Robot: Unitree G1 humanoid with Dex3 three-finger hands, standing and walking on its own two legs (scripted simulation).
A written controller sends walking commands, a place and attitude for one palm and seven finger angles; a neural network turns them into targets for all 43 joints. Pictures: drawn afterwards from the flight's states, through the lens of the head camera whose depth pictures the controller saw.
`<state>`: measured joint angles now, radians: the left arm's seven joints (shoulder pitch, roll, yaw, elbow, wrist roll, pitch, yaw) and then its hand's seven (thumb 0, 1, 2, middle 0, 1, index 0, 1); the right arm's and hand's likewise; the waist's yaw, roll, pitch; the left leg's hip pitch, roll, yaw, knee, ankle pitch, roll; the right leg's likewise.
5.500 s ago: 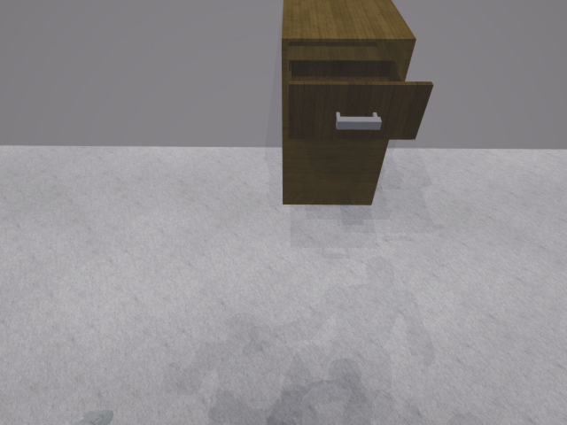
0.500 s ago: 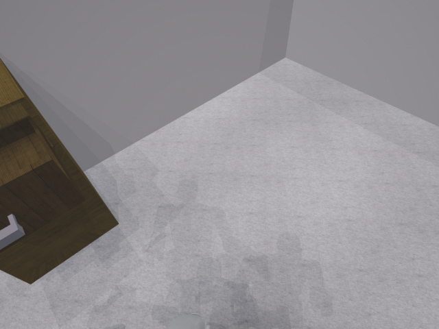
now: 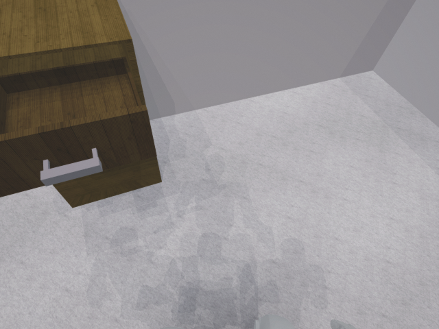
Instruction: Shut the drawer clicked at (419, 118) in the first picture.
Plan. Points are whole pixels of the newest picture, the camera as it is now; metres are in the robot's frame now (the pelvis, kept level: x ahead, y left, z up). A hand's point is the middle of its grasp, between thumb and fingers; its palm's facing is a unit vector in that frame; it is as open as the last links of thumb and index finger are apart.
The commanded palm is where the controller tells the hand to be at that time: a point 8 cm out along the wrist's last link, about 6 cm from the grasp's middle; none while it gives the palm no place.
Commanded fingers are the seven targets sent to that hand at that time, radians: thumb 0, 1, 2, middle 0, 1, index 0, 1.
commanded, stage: turn to face it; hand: left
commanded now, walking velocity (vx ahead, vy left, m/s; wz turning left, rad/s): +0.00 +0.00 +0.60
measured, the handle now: (71, 164) +0.44 +0.38 -0.07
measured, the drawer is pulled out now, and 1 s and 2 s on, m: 0.30 0.30 0.30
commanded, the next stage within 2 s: take the last steps up to it in 0.52 s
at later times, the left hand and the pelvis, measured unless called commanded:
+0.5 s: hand out of the picture +0.04 +0.16 -0.14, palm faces +0.29 -0.92 -0.28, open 7.4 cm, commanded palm none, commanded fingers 0.00 0.90 0.90 -0.20 -0.30 -0.20 -0.30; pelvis +0.01 -0.05 +0.01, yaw +17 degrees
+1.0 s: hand out of the picture -0.05 +0.20 -0.17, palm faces +0.42 -0.89 -0.16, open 7.4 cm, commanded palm none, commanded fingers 0.00 0.90 0.90 -0.20 -0.30 -0.20 -0.30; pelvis +0.02 +0.02 +0.01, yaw +22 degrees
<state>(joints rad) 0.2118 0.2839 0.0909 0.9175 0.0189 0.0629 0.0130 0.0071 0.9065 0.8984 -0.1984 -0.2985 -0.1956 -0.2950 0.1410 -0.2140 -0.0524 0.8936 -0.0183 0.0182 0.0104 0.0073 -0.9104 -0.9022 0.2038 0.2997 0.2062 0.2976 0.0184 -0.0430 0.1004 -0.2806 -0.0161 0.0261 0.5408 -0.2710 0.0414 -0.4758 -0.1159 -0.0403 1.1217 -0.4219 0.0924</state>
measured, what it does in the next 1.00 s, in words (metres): steps on the spot, turning left: right foot, then left foot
